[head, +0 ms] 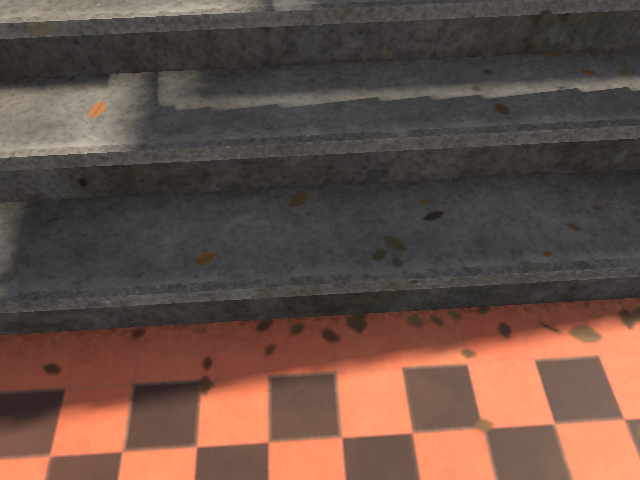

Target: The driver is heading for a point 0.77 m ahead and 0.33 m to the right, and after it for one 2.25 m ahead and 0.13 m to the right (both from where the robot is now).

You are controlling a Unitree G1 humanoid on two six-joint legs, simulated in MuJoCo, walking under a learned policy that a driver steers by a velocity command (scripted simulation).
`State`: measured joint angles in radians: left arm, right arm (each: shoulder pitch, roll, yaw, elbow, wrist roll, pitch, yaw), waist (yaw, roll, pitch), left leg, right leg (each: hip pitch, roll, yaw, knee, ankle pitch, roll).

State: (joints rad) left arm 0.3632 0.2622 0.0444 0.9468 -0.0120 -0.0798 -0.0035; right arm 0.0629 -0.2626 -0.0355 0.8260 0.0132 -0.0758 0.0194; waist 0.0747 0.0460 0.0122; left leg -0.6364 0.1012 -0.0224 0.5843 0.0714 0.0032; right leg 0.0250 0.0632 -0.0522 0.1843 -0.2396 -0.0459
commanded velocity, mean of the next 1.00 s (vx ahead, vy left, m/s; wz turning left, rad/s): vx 0.47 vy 0.00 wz -0.42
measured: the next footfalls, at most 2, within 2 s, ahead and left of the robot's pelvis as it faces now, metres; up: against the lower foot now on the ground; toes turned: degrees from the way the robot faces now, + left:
left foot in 0.12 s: +0.25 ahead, +0.14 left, +0.00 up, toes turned +2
right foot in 0.64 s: +0.48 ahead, -0.11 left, +0.00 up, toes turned -22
